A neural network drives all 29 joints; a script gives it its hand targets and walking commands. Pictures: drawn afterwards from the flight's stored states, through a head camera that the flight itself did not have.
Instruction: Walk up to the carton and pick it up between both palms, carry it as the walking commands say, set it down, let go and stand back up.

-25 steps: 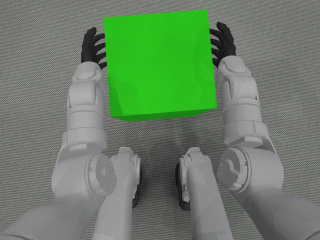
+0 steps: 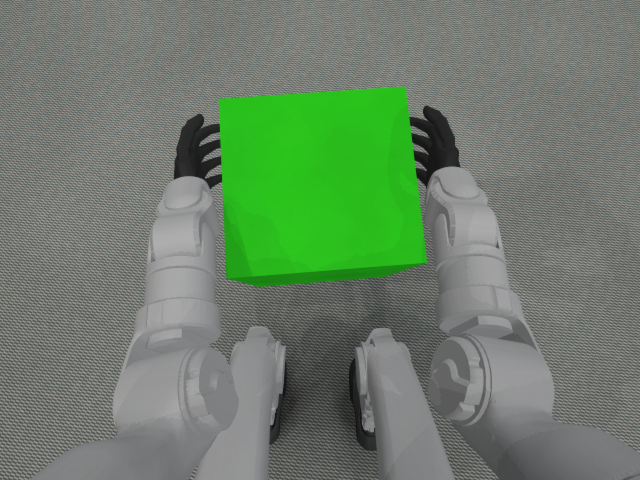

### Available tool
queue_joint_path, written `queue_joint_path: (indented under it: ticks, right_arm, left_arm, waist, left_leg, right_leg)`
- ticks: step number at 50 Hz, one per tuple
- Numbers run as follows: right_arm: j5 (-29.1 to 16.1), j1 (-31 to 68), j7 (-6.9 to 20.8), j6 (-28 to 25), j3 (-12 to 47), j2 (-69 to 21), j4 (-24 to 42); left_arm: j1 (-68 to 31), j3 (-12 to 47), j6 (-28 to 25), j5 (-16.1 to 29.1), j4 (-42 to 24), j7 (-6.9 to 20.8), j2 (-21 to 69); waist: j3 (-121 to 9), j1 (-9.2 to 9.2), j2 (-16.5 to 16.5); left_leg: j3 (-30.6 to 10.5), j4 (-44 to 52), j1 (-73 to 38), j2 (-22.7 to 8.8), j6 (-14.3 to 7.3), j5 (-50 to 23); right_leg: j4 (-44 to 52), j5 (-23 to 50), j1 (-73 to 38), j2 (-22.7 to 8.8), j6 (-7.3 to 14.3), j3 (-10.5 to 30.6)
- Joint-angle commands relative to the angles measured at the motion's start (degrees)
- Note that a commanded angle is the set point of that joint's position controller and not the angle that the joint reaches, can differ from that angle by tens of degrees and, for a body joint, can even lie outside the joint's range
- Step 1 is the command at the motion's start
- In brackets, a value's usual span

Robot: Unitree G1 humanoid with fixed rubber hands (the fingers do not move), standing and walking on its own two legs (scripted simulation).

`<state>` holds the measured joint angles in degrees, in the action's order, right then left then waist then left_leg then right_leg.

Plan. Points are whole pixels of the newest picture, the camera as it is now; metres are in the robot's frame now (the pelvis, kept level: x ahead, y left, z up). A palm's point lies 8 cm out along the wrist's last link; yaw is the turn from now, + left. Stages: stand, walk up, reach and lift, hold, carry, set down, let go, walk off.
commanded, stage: reach and lift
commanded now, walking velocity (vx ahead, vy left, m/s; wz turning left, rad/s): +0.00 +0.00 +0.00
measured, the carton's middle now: (318, 206) +0.45 +0.01 -0.13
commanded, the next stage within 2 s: none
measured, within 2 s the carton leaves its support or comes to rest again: neither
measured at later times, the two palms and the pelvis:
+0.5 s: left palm (167, 178) +0.43 +0.16 +0.03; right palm (462, 165) +0.44 -0.14 +0.02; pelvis +0.02 +0.00 +0.07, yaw +0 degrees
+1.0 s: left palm (132, 172) +0.40 +0.16 +0.10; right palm (499, 156) +0.42 -0.14 +0.10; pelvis +0.03 +0.00 +0.13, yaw +0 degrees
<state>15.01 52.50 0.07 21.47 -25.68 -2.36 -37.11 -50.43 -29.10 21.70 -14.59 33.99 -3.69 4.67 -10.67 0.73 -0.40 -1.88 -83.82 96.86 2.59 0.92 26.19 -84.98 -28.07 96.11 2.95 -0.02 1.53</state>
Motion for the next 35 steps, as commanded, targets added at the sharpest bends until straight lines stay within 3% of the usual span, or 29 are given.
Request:
queue_joint_path:
  ticks: [1,35]
  right_arm:
    - [-9.07,33.19,14.36,-0.89,29.91,-59.05,-3.38]
    - [-6.76,16.45,15.87,-1.46,33.76,-62.09,1.25]
  left_arm:
    - [-35.98,33.26,-0.8,9.7,3.84,16.04,58.81]
    - [-18.27,36.82,-0.98,7.21,-0.18,17.8,62.2]
  waist:
    - [-51.13,0.0,1.0]
    - [-38.12,0.34,0.92]
  left_leg:
    - [3.64,8.82,-31.37,7.37,0.46,-14.85]
    - [0.25,28.58,-52.41,5.57,-0.62,-21.17]
  right_leg:
    - [10.78,15.64,-30.08,6.89,-0.62,-2.28]
    - [30.11,22.14,-50.74,5.34,0.4,0.87]
